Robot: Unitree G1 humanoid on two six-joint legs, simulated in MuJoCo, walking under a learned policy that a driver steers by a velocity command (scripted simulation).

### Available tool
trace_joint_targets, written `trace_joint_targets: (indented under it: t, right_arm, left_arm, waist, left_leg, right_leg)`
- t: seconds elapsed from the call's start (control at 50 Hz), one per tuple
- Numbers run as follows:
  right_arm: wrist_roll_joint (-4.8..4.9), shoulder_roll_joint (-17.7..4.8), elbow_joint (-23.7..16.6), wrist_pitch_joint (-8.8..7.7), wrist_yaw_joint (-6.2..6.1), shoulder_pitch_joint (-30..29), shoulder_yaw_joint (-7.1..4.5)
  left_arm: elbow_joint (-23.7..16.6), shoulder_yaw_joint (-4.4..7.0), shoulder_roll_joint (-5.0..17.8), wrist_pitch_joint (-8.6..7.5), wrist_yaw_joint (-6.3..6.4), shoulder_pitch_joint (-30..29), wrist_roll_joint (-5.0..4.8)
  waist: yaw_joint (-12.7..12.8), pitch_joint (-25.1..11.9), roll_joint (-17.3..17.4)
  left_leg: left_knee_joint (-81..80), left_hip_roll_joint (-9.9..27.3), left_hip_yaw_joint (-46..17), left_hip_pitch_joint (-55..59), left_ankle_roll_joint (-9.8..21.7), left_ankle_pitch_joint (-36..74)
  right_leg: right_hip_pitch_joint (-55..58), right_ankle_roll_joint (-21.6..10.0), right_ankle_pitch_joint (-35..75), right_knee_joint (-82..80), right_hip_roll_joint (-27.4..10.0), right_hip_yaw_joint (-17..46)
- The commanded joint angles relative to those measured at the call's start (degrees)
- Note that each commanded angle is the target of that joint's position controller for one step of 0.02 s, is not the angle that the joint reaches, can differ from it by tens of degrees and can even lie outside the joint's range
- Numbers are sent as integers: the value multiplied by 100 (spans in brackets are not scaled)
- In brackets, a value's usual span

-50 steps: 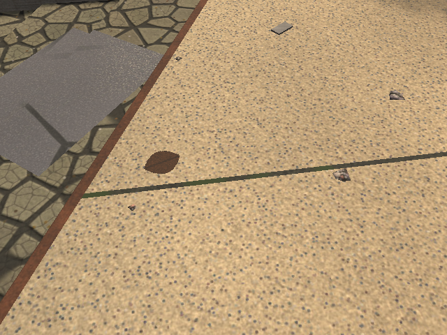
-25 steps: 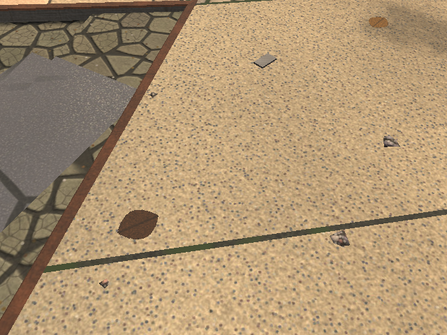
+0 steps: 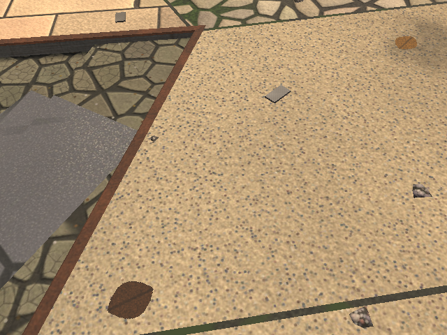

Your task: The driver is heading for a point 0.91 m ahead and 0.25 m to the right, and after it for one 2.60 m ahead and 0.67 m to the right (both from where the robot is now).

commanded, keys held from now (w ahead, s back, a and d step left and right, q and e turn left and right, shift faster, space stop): w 0.30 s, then w+e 0.70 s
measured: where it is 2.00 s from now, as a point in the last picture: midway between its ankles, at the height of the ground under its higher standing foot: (311, 191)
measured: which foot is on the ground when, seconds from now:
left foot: up 0.00-0.32, down 0.34-0.90, up 0.92-1.00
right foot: down 0.00-0.36, up 0.38-0.86, down 0.88-1.00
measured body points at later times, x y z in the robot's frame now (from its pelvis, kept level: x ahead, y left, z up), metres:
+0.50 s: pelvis +0.28 +0.07 +0.00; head +0.30 +0.09 +0.45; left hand +0.35 +0.35 -0.14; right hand +0.38 -0.20 -0.11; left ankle +0.32 +0.16 -0.74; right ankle +0.22 -0.09 -0.66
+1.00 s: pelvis +0.54 -0.01 -0.02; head +0.58 -0.03 +0.43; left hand +0.76 +0.21 -0.12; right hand +0.54 -0.31 -0.14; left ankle +0.46 +0.17 -0.64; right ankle +0.59 -0.09 -0.74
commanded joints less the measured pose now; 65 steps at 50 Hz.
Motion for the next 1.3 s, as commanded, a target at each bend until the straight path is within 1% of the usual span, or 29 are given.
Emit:
trace_joint_targets:
  t: [0.02,0.14,0.22,0.28,0.32,0.34,0.36,0.38,0.4,0.42,0.44,0.5,0.56,0.68,0.78,0.84,0.86,0.88,0.9,0.92,0.94,0.96,0.98,1.0,1.02,1.1,1.16,1.2,1.3]
  right_arm:
    - [-53,-302,-311,37,-40,117,-90]
    - [-44,-120,-575,-40,50,-1028,-1]
    - [13,-177,-775,-85,164,-1591,14]
    - [7,-342,-807,-124,235,-1518,-29]
    - [-30,-609,-537,-143,207,-599,-186]
    - [-71,-929,-281,-144,150,390,-328]
    - [-160,-1519,-170,-105,109,1044,-476]
    - [-96,-1154,-142,-81,120,1207,-373]
    - [-79,-840,-164,-99,108,855,-263]
    - [-83,-676,-234,-115,93,420,-210]
    - [-101,-473,-243,-141,103,41,-154]
    - [-180,-237,-174,-260,114,-361,-115]
    - [-215,-395,-23,-310,57,-285,-175]
    - [-162,-607,154,-220,-94,-44,-222]
    - [-43,-763,360,5,-118,380,-297]
    - [16,-994,286,139,-174,186,-369]
    - [23,-1056,254,188,-190,102,-385]
    - [46,-1040,207,200,-200,-30,-364]
    - [-127,-692,84,129,-184,108,-243]
    - [-163,-43,-217,-78,-83,428,-39]
    - [49,-531,-304,-331,23,-210,-123]
    - [214,-627,-454,-449,67,-607,-146]
    - [137,-556,-407,-489,34,-614,-140]
    - [-20,-638,-334,-454,-5,-581,-197]
    - [-63,-653,-308,-376,0,-463,-224]
    - [-179,-404,-472,-177,-30,-757,-177]
    - [-162,-230,-659,-189,2,-1410,-95]
    - [-101,-207,-781,-217,48,-1745,-68]
    - [-27,-560,-911,-332,146,-1817,-163]
  left_arm:
    - [-256,182,792,-145,44,-126,-12]
    - [15,228,986,-78,168,339,-85]
    - [263,258,1050,22,189,724,-142]
    - [342,309,1136,113,226,692,-165]
    - [329,296,1112,174,239,544,-170]
    - [265,196,877,184,240,584,-103]
    - [136,2,257,97,198,1191,-48]
    - [213,1,336,-19,184,1143,-108]
    - [100,168,890,-80,162,671,-288]
    - [-8,183,921,-92,175,318,-334]
    - [-16,206,873,-63,208,168,-271]
    - [119,234,534,175,230,476,-234]
    - [-22,250,425,286,243,217,-207]
    - [-391,172,232,217,60,-751,-132]
    - [-850,128,205,225,-121,-1426,-147]
    - [-934,269,475,265,-179,-1005,-162]
    - [-831,383,678,278,-169,-434,-184]
    - [-602,570,997,286,-98,499,-191]
    - [-443,738,1540,354,47,1186,-191]
    - [-626,740,1842,288,44,800,-214]
    - [-681,574,1332,216,4,911,-160]
    - [-672,503,1076,137,5,736,-120]
    - [-709,455,924,82,-7,358,-132]
    - [-783,395,719,59,15,19,-125]
    - [-876,356,662,53,48,-142,-67]
    - [-872,421,963,43,197,31,-106]
    - [-832,444,1023,99,273,237,-134]
    - [-775,453,1036,130,276,423,-141]
    - [-671,447,952,200,318,642,-171]
  waist:
    - [-171,-181,-678]
    - [178,99,-550]
    - [339,271,-550]
    - [161,200,-625]
    - [-370,-337,-607]
    - [-769,-1074,-367]
    - [-684,-1973,879]
    - [-795,-2320,1291]
    - [-796,-1470,798]
    - [-638,-909,553]
    - [-474,-497,346]
    - [-103,-197,471]
    - [-65,16,218]
    - [-359,297,8]
    - [-529,487,-38]
    - [-114,22,278]
    - [228,-299,325]
    - [741,-765,176]
    - [849,-1258,-762]
    - [196,-1832,-1808]
    - [604,-1961,-964]
    - [559,-1248,-730]
    - [238,-704,-174]
    - [45,-515,-162]
    - [-115,-427,-285]
    - [-159,-182,-319]
    - [95,-61,-520]
    - [264,-47,-628]
    - [204,-102,-833]
  left_leg:
    - [-411,340,-166,-656,-136,576]
    - [-2480,129,56,-570,-213,2217]
    - [-3101,5,49,-611,-97,2161]
    - [-3350,-88,71,-354,125,1577]
    - [-3578,-387,341,1084,346,1395]
    - [-3394,-52,21,2669,573,1493]
    - [-3539,1446,-2281,5025,1358,739]
    - [-4391,1863,-3799,5230,1572,-79]
    - [-4544,1693,-3113,4549,1275,-496]
    - [-4688,1518,-2359,3769,1080,-307]
    - [-4929,1295,-1790,3060,976,55]
    - [-5412,952,-689,2105,854,984]
    - [-5579,944,-38,2092,911,1706]
    - [-5716,848,934,2468,769,2134]
    - [-5217,1175,1254,3587,715,3119]
    - [-4099,1187,1476,3825,540,5802]
    - [-3252,1116,1528,3696,462,6319]
    - [-1992,881,1627,3085,268,5868]
    - [-138,508,1618,1510,2,3061]
    - [1761,-847,680,-833,-309,-1489]
    - [1982,-572,-394,-1448,-129,-1417]
    - [1705,-318,-353,-1682,35,-949]
    - [1095,-54,-336,-1433,57,-520]
    - [578,117,-330,-1050,5,-290]
    - [372,200,-353,-686,-57,-123]
    - [-855,104,-132,-533,-457,558]
    - [-2282,-168,-67,-220,-540,1780]
    - [-2886,-351,-24,91,-526,2328]
    - [-3495,-418,-317,306,-291,1829]
  right_leg:
    - [468,-1040,759,-1452,-1517,1411]
    - [654,-803,900,-1594,-1288,685]
    - [1270,-757,851,-1380,-1571,723]
    - [1742,-619,1402,-976,-1788,794]
    - [1616,-424,2866,158,-1501,594]
    - [890,-249,2470,1473,-1175,405]
    - [-1429,190,304,3763,-299,19]
    - [-2306,215,-2471,4757,24,793]
    - [-2783,119,-2216,5200,-299,1069]
    - [-2809,67,-1686,5068,-608,904]
    - [-2623,90,-1242,4745,-802,840]
    - [-1898,175,-587,4346,-1039,877]
    - [-2300,268,43,3921,-1038,976]
    - [-2333,275,1370,2095,-918,455]
    - [-2662,40,774,1430,-771,66]
    - [-1686,-274,-76,1438,-265,-413]
    - [-938,-428,-249,1390,-42,-508]
    - [474,-661,115,924,152,-404]
    - [2160,-1026,188,813,-792,1155]
    - [3723,-2204,-853,-116,-2051,4558]
    - [3744,-2014,-1023,-631,-2123,4742]
    - [3149,-1770,-683,-641,-1948,3890]
    - [2235,-1557,-38,-659,-1671,3194]
    - [1603,-1426,484,-713,-1463,2707]
    - [1146,-1392,824,-828,-1334,2500]
    - [347,-1367,1505,-1052,-1078,1928]
    - [30,-1052,1035,-977,-713,1577]
    - [-61,-906,638,-930,-691,1640]
    - [694,-755,291,-185,-1045,2418]
Next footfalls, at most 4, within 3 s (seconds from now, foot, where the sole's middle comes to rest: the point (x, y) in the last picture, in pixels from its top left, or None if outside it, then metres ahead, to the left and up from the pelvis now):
0.34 left None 0.36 0.16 -0.78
0.88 right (280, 288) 0.62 -0.10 -0.78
1.36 left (254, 197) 0.97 -0.03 -0.78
1.86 right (359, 190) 1.00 -0.41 -0.78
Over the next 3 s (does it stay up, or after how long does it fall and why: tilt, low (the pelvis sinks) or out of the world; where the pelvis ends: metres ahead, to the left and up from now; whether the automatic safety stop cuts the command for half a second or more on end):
stays up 1.52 -0.49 -0.01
